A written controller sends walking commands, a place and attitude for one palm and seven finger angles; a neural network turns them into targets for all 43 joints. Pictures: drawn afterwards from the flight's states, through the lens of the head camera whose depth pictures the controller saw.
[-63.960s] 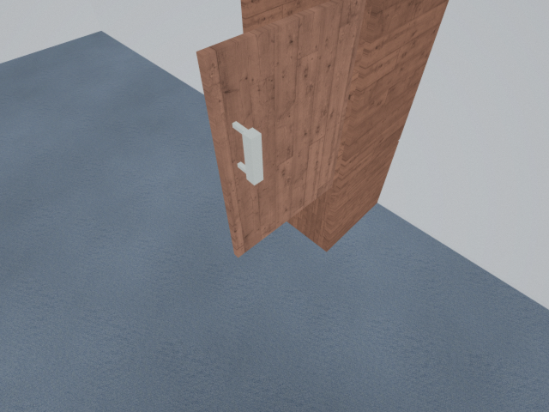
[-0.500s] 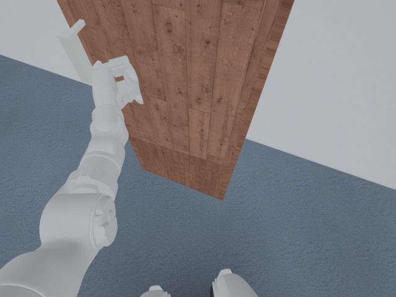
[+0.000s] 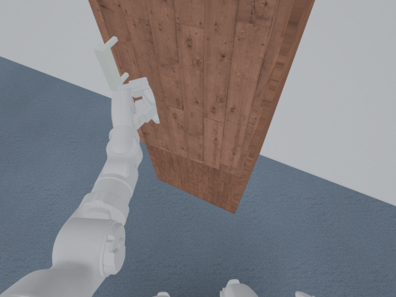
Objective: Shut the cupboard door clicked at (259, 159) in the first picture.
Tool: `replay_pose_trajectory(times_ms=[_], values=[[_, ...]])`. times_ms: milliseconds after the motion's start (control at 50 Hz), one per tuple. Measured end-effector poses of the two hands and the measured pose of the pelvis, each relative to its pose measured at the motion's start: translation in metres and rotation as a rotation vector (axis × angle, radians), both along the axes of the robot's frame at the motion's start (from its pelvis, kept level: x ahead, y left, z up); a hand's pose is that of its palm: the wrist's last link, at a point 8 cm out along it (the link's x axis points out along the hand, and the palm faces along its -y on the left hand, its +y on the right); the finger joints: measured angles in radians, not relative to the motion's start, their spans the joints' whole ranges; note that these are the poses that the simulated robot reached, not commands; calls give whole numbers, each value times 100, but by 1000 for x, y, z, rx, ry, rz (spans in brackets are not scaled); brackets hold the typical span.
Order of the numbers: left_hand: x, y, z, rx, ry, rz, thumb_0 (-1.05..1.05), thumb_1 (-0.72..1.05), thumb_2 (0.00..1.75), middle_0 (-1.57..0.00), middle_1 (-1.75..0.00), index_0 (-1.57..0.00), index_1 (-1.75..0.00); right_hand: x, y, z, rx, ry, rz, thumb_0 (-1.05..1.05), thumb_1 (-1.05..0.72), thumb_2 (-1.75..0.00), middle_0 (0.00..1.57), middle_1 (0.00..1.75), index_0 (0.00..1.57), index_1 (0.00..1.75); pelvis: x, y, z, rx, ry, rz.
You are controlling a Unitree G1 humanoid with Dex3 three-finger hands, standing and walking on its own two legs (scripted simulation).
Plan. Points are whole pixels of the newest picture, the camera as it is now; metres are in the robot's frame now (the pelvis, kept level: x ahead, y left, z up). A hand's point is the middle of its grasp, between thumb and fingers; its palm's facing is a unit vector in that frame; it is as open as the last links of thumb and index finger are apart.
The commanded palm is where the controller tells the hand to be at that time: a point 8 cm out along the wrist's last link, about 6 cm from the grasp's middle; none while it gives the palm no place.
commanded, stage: draw the hand back to the body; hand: left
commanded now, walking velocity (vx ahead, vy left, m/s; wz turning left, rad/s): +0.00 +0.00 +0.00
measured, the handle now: (115, 64) +0.65 +0.18 +0.09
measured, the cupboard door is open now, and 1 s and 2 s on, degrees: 3 3 3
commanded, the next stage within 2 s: step back with the hand held close in 1.46 s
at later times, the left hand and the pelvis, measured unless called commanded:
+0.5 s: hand (88, 158) +0.33 +0.16 +0.15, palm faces +0.09 -0.98 -0.18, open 3.1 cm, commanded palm +0.29 +0.21 +0.16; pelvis +0.00 +0.00 +0.04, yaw +1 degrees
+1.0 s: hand out of the picture +0.22 +0.27 +0.19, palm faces +0.42 -0.82 -0.39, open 5.4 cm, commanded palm +0.17 +0.31 +0.22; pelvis +0.02 +0.01 +0.05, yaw +2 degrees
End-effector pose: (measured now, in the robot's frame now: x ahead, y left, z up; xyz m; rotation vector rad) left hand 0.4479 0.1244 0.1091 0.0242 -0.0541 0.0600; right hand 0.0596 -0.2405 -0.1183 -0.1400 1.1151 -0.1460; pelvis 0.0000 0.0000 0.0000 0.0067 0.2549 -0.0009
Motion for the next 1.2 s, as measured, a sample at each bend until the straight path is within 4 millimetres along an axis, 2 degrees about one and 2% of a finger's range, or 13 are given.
replay_pose_trajectory(times_ms=[120, 220, 300, 400, 540, 660, 760, 860, 1080, 1200], values=[[-36, 23, 3, 2, 5, 19, 1, 90, 90, -130, -150, -130, -150, -18, 1, 8, 18, 16, -44, 1, -91, -90, 20, 30, 20, 30, 3, 0, 11, 2, -58, -20], [-68, 45, 15, 5, -18, 29, 2, 90, 90, -130, -150, -130, -150, -7, -6, 20, -14, -38, -44, 1, -91, -90, 20, 30, 20, 30, 2, -1, 19, -2, -113, -15], [-90, 58, 28, 13, -34, 13, 1, 90, 90, -130, -150, -130, -150, 20, -10, 32, -39, -133, -20, 2, -91, -90, 20, 30, 20, 30, 0, 0, 24, -6, -152, -5], [-116, 73, 38, 6, -18, 3, 1, 90, 90, -128, -147, -128, -147, 68, -6, 52, -49, -285, 24, 2, -91, -90, 20, 30, 20, 30, 0, 2, 28, -5, -191, 3], [-159, 94, 53, 190, -5, 55, 1, 90, 90, -116, -134, -116, -134, 125, 18, 84, -35, -432, 80, 2, -91, -90, 20, 30, 20, 30, 4, 5, 38, 0, -260, 16], [-192, 116, 66, 237, -11, 138, 1, 90, 90, -101, -118, -101, -118, 150, 43, 96, -5, -467, 156, 1, -91, -90, 20, 30, 20, 30, 11, 7, 45, -2, -297, 28], [-216, 137, 76, 272, -12, 217, 1, 89, 90, -88, -103, -88, -103, 154, 57, 94, 17, -449, 192, 1, -90, -90, 20, 30, 20, 30, 16, 9, 48, -4, -311, 33], [-238, 156, 87, 321, -13, 288, 1, 89, 90, -74, -88, -75, -89, 150, 61, 86, 24, -415, 202, 2, -90, -90, 20, 30, 20, 30, 21, 12, 49, -6, -316, 35], [-283, 193, 110, 439, -30, 429, 1, 89, 90, -44, -56, -45, -56, 140, 47, 80, -6, -390, 169, 2, -90, -90, 20, 30, 20, 30, 25, 15, 49, -10, -318, 31], [-300, 202, 118, 467, -47, 483, 1, 89, 90, -30, -40, -31, -40, 141, 42, 83, -27, -414, 169, 2, -90, -90, 20, 30, 20, 30, 22, 16, 48, -9, -323, 35]])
